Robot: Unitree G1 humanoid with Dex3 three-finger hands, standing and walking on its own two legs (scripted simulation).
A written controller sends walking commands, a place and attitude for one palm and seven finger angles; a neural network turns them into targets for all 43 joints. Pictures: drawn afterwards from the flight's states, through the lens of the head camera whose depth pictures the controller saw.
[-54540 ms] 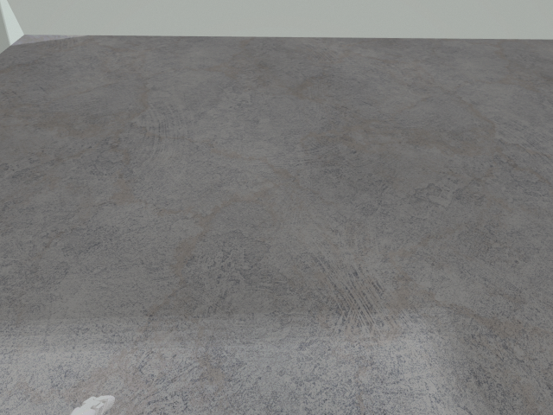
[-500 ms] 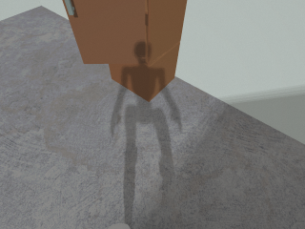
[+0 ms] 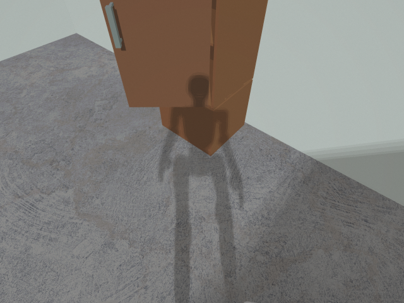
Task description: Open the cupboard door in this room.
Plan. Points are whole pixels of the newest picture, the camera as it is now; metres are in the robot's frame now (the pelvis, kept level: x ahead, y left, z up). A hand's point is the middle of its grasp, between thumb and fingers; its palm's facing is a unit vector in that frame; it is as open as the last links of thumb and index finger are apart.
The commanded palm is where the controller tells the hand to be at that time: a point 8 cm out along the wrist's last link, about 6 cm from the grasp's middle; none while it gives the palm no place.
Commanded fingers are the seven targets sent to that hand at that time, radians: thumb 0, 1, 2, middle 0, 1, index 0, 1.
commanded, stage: take the last steps up to it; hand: left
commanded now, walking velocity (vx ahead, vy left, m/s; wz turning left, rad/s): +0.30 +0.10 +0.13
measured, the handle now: (115, 25) +1.04 +0.36 +0.07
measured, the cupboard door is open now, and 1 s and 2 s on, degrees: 41 41 41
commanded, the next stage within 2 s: come to a stop and stand still in 1.20 s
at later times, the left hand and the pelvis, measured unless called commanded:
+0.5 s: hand out of the picture +0.06 +0.18 -0.17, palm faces +0.21 -0.96 -0.18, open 7.3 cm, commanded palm none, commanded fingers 0.00 0.90 0.90 -0.20 -0.30 -0.20 -0.30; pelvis +0.15 +0.02 +0.00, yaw +7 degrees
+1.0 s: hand (111, 195) +0.43 +0.28 -0.16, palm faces +0.03 -0.97 -0.25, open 7.3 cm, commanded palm none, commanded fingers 0.00 0.90 0.90 -0.20 -0.30 -0.20 -0.30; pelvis +0.32 +0.08 -0.01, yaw +2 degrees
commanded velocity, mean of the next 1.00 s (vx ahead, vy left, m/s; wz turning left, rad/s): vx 0.30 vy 0.04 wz -0.02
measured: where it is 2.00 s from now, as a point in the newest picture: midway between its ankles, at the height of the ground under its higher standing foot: (193, 260)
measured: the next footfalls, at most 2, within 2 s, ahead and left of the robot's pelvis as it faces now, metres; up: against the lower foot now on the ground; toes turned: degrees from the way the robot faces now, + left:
right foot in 0.10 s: +0.10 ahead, -0.12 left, +0.00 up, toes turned -5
left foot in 0.58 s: +0.27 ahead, +0.19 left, +0.00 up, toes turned +14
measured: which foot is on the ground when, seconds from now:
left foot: down 0.00-0.10, up 0.12-0.56, down 0.58-1.00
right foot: up 0.00-0.08, down 0.10-0.58, up 0.60-1.00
